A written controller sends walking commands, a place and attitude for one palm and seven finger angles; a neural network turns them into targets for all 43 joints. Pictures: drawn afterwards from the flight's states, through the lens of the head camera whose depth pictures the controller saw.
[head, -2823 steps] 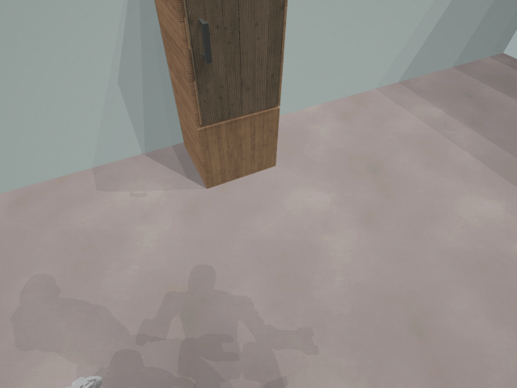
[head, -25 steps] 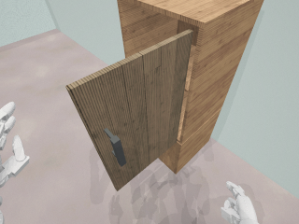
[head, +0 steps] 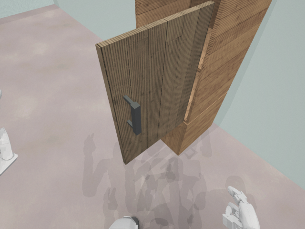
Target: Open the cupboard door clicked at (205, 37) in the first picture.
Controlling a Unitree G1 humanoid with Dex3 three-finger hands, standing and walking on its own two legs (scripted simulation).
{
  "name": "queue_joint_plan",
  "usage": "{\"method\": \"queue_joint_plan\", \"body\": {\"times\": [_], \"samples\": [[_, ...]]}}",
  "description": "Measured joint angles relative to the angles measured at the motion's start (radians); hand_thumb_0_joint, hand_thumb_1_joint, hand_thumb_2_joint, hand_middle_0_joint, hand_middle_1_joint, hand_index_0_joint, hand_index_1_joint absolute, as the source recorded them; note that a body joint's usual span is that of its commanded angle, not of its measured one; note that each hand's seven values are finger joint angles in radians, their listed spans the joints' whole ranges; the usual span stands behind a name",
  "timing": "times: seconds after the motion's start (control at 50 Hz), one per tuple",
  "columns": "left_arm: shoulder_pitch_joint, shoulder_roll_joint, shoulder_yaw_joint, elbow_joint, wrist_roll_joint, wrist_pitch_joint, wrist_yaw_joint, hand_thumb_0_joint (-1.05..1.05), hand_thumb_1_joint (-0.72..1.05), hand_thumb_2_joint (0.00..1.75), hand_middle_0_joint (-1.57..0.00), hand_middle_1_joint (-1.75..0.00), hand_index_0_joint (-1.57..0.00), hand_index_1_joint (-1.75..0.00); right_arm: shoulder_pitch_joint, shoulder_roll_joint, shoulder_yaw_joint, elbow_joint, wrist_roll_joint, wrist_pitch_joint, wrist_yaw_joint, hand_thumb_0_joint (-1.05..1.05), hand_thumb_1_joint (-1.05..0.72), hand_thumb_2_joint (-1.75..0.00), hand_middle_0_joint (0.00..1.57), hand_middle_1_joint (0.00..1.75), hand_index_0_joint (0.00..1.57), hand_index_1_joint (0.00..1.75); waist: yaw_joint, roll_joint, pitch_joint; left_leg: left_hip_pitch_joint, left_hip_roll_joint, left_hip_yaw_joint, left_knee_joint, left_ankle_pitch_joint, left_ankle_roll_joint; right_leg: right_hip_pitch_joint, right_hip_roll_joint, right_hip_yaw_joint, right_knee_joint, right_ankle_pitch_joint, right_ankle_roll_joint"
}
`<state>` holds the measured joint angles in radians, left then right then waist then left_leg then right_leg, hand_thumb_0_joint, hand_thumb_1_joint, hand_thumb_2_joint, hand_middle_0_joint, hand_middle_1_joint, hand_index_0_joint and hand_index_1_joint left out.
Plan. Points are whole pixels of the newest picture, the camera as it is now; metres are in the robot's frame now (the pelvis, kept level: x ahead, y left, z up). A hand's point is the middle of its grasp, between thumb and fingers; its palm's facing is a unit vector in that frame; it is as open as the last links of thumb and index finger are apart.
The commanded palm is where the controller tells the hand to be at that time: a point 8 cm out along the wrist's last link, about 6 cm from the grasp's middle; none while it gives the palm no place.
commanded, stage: step back with the hand held close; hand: left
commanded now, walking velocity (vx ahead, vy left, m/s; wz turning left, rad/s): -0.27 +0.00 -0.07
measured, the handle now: (132, 115) +0.42 +0.09 +0.03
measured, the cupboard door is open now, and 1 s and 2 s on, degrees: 88 88 88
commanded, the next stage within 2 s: stop stepping back and stand still in 0.38 s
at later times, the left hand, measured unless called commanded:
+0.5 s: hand out of the picture +0.12 +0.23 +0.18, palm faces +0.35 -0.83 -0.44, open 7.4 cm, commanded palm +0.07 +0.28 +0.19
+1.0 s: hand out of the picture +0.05 +0.24 +0.17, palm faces +0.41 -0.81 -0.42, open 7.4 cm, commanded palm +0.00 +0.28 +0.19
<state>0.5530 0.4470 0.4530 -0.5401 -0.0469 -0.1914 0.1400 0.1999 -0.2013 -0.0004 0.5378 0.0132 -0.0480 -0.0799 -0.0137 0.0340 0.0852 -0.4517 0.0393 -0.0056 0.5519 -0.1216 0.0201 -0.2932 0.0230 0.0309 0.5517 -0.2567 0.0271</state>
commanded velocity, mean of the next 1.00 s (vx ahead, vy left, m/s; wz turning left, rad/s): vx -0.07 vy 0.01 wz -0.04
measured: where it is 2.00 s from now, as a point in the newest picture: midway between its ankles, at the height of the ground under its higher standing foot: outside the picture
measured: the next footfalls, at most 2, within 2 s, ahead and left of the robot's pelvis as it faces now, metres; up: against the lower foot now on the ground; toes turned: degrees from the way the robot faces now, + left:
right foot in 0.44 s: -0.13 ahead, -0.10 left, +0.00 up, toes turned -5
left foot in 0.58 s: +0.00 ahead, +0.09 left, +0.00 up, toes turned -4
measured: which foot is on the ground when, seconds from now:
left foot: down 0.00-0.42, up 0.44-0.56, down 0.58-0.82, up 0.84-0.98, down 1.00-1.00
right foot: down 0.00-0.18, up 0.20-0.42, down 0.44-1.00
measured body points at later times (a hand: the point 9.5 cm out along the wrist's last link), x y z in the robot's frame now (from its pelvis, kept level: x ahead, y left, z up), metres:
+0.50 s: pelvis -0.09 +0.00 +0.00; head -0.07 +0.00 +0.45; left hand +0.10 +0.27 +0.21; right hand +0.09 -0.23 -0.08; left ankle +0.03 +0.10 -0.71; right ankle -0.17 -0.11 -0.73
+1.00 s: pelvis -0.16 -0.01 +0.01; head -0.19 -0.01 +0.45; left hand +0.02 +0.28 +0.20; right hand -0.07 -0.28 -0.09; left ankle -0.12 +0.11 -0.73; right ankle -0.17 -0.10 -0.73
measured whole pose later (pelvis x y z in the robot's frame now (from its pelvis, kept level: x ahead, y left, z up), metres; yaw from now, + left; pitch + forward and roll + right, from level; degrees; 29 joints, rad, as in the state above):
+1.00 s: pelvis -0.16 -0.01 +0.01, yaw -4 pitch -1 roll -1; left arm 0.53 0.38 0.38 -0.42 -0.03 -0.19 0.17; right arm 0.32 -0.25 -0.02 0.69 -0.01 -0.10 -0.09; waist -0.01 0.02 -0.05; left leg -0.29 0.03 0.01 0.56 -0.32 0.02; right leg -0.22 0.05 -0.04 0.54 -0.30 -0.05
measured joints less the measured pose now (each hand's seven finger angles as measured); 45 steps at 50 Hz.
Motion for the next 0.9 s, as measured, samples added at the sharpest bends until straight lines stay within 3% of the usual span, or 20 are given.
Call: {"method": "queue_joint_plan", "body": {"times": [0.08, 0.14, 0.2, 0.26, 0.3, 0.36, 0.4, 0.44, 0.48, 0.52, 0.56, 0.58, 0.6, 0.64, 0.68, 0.74, 0.8, 0.84, 0.9], "samples": [[0.032, -0.028, -0.004, -0.024, -0.004, -0.018, 0.009, 0.02, 0.89, 0.90, -0.21, -0.30, -0.22, -0.30, 0.002, -0.005, -0.004, 0.040, -0.008, -0.016, 0.009, 0.01, -0.91, -0.90, 0.20, 0.30, 0.20, 0.30, 0.023, 0.006, -0.011, -0.050, -0.007, -0.006, 0.083, -0.145, -0.023, -0.024, -0.003, -0.002, 0.011, 0.019, -0.001], [0.035, -0.058, -0.031, -0.029, 0.004, -0.017, 0.022, 0.02, 0.89, 0.90, -0.21, -0.30, -0.22, -0.30, 0.004, -0.015, -0.010, 0.079, -0.014, -0.013, 0.005, 0.01, -0.91, -0.90, 0.20, 0.30, 0.20, 0.30, 0.043, 0.001, -0.033, -0.010, -0.027, 0.008, 0.120, -0.188, -0.030, -0.037, -0.009, 0.013, 0.022, 0.027, 0.015], [-0.040, -0.060, -0.042, 0.005, 0.008, -0.011, 0.025, 0.02, 0.89, 0.90, -0.21, -0.30, -0.22, -0.30, -0.007, -0.016, -0.011, 0.090, -0.014, -0.020, -0.012, 0.01, -0.91, -0.90, 0.20, 0.30, 0.20, 0.30, 0.046, -0.002, -0.018, -0.002, -0.029, 0.007, 0.063, -0.026, 0.009, -0.062, -0.002, 0.015, 0.075, -0.033, 0.016], [-0.098, -0.042, -0.018, 0.044, 0.011, -0.007, 0.023, 0.02, 0.89, 0.90, -0.21, -0.30, -0.22, -0.30, -0.024, 0.010, -0.016, 0.089, -0.020, -0.044, -0.004, 0.01, -0.91, -0.90, 0.20, 0.30, 0.20, 0.30, 0.030, 0.009, -0.010, -0.007, -0.006, -0.009, 0.017, 0.028, 0.031, -0.116, 0.062, 0.014, 0.349, -0.157, -0.003], [-0.095, -0.027, -0.001, 0.037, 0.002, -0.008, 0.027, 0.02, 0.89, 0.90, -0.21, -0.30, -0.22, -0.30, -0.027, 0.031, -0.013, 0.085, -0.024, -0.059, 0.017, 0.01, -0.91, -0.90, 0.20, 0.30, 0.20, 0.30, 0.025, 0.003, -0.025, -0.013, 0.011, -0.006, -0.030, 0.062, 0.029, -0.110, 0.082, -0.009, 0.437, -0.201, -0.018], [-0.052, -0.027, -0.003, -0.009, -0.017, -0.009, 0.033, 0.02, 0.89, 0.90, -0.21, -0.30, -0.21, -0.30, -0.030, 0.047, -0.002, 0.076, -0.026, -0.075, 0.043, 0.01, -0.91, -0.90, 0.20, 0.30, 0.20, 0.30, 0.031, -0.006, -0.062, -0.025, 0.029, 0.012, -0.098, 0.117, 0.010, -0.024, 0.076, -0.053, 0.340, -0.259, -0.038], [-0.024, -0.024, -0.011, -0.033, -0.029, -0.017, 0.030, 0.02, 0.89, 0.90, -0.21, -0.30, -0.21, -0.30, -0.035, 0.050, 0.005, 0.068, -0.029, -0.082, 0.050, 0.01, -0.91, -0.90, 0.20, 0.30, 0.20, 0.30, 0.038, -0.013, -0.083, -0.042, 0.033, 0.030, -0.127, 0.148, -0.003, 0.067, 0.064, -0.070, 0.150, -0.251, -0.054], [-0.008, -0.008, -0.007, -0.048, -0.029, -0.036, 0.024, 0.02, 0.89, 0.90, -0.21, -0.30, -0.21, -0.30, -0.056, 0.052, 0.014, 0.058, -0.033, -0.076, 0.054, 0.01, -0.91, -0.90, 0.20, 0.30, 0.20, 0.30, 0.059, -0.045, -0.090, -0.091, 0.027, 0.071, -0.078, 0.098, -0.025, 0.117, 0.032, -0.032, -0.036, -0.147, -0.073], [-0.021, -0.025, -0.044, -0.024, -0.016, -0.047, 0.015, 0.02, 0.89, 0.90, -0.21, -0.30, -0.21, -0.30, -0.074, 0.035, 0.012, 0.086, -0.037, -0.057, 0.047, 0.01, -0.91, -0.90, 0.20, 0.30, 0.20, 0.30, 0.064, -0.017, -0.076, -0.118, 0.020, 0.032, 0.085, -0.093, -0.051, 0.109, 0.047, -0.017, -0.024, -0.106, -0.064], [-0.023, -0.022, -0.069, -0.006, -0.003, -0.034, 0.006, 0.02, 0.89, 0.90, -0.21, -0.30, -0.21, -0.30, -0.060, 0.030, 0.012, 0.105, -0.030, -0.031, 0.036, 0.01, -0.91, -0.90, 0.20, 0.30, 0.20, 0.30, 0.056, -0.029, -0.085, -0.099, -0.013, 0.021, 0.197, -0.184, -0.054, 0.115, 0.035, -0.004, -0.032, -0.105, -0.055], [-0.014, -0.010, -0.064, 0.005, 0.000, -0.014, 0.003, 0.02, 0.89, 0.90, -0.21, -0.30, -0.22, -0.30, -0.039, 0.026, 0.020, 0.100, -0.022, -0.012, 0.020, 0.01, -0.91, -0.90, 0.20, 0.30, 0.20, 0.30, 0.039, -0.050, -0.094, -0.023, -0.032, 0.036, 0.149, -0.154, -0.049, 0.117, 0.023, 0.007, -0.039, -0.100, -0.048], [-0.008, -0.005, -0.057, 0.007, -0.004, -0.002, 0.004, 0.02, 0.89, 0.90, -0.21, -0.30, -0.22, -0.30, -0.026, 0.016, 0.022, 0.088, -0.017, -0.009, 0.012, 0.01, -0.91, -0.90, 0.20, 0.30, 0.20, 0.30, 0.029, -0.045, -0.096, 0.031, -0.031, 0.040, 0.073, -0.052, -0.041, 0.112, 0.027, 0.005, -0.031, -0.099, -0.044], [-0.007, 0.002, -0.050, 0.007, -0.009, 0.009, 0.005, 0.02, 0.89, 0.90, -0.21, -0.30, -0.22, -0.30, -0.017, 0.005, 0.019, 0.076, -0.014, -0.012, 0.006, 0.01, -0.91, -0.90, 0.20, 0.30, 0.20, 0.30, 0.017, -0.036, -0.095, 0.069, -0.028, 0.037, 0.007, -0.042, -0.009, 0.100, 0.033, -0.001, -0.012, -0.102, -0.040], [-0.024, 0.026, -0.032, 0.026, -0.017, 0.019, 0.006, 0.02, 0.89, 0.90, -0.21, -0.30, -0.22, -0.30, -0.015, 0.008, 0.008, 0.074, -0.008, -0.023, 0.005, 0.01, -0.91, -0.90, 0.20, 0.30, 0.20, 0.30, 0.006, -0.069, -0.072, 0.086, -0.047, 0.053, -0.028, -0.052, 0.019, 0.082, 0.015, 0.010, 0.022, -0.121, -0.031], [-0.020, 0.031, -0.018, 0.038, -0.022, 0.030, 0.007, 0.02, 0.89, 0.90, -0.21, -0.30, -0.22, -0.30, -0.006, 0.007, 0.005, 0.071, -0.017, -0.045, 0.008, 0.01, -0.91, -0.90, 0.20, 0.30, 0.20, 0.30, -0.003, -0.082, -0.062, 0.096, -0.050, 0.064, -0.063, -0.019, 0.018, 0.061, 0.015, 0.019, 0.057, -0.164, -0.027], [0.020, 0.017, -0.014, 0.022, -0.017, 0.034, 0.016, 0.02, 0.89, 0.90, -0.21, -0.30, -0.22, -0.30, 0.024, 0.002, 0.005, 0.059, -0.020, -0.069, 0.012, 0.01, -0.91, -0.90, 0.20, 0.30, 0.20, 0.30, -0.024, -0.071, -0.069, 0.100, -0.042, 0.057, -0.113, 0.025, 0.009, 0.068, 0.022, -0.015, 0.027, -0.171, -0.034], [0.063, 0.005, -0.025, 0.002, -0.009, 0.026, 0.015, 0.02, 0.89, 0.90, -0.21, -0.30, -0.22, -0.30, 0.051, -0.005, -0.001, 0.057, -0.020, -0.065, 0.012, 0.01, -0.91, -0.90, 0.20, 0.30, 0.20, 0.30, -0.044, -0.043, -0.073, 0.080, -0.034, 0.029, -0.101, -0.022, -0.008, 0.094, 0.032, -0.052, -0.063, -0.059, -0.067], [0.089, 0.000, -0.034, -0.009, -0.006, 0.018, 0.014, 0.02, 0.89, 0.90, -0.21, -0.30, -0.22, -0.30, 0.066, -0.012, -0.008, 0.071, -0.021, -0.051, 0.012, 0.01, -0.91, -0.90, 0.20, 0.30, 0.20, 0.30, -0.033, -0.033, -0.083, 0.043, -0.033, 0.014, -0.016, -0.115, -0.023, 0.092, 0.036, -0.060, -0.079, -0.011, -0.087], [0.096, -0.028, -0.049, 0.015, 0.001, 0.004, 0.023, 0.02, 0.89, 0.90, -0.21, -0.30, -0.22, -0.30, 0.085, -0.026, -0.015, 0.114, -0.023, -0.033, 0.009, 0.01, -0.91, -0.90, 0.20, 0.30, 0.20, 0.30, 0.005, -0.034, -0.113, 0.019, -0.039, 0.006, 0.171, -0.187, -0.027, 0.081, 0.034, -0.036, -0.068, -0.008, -0.092]]}}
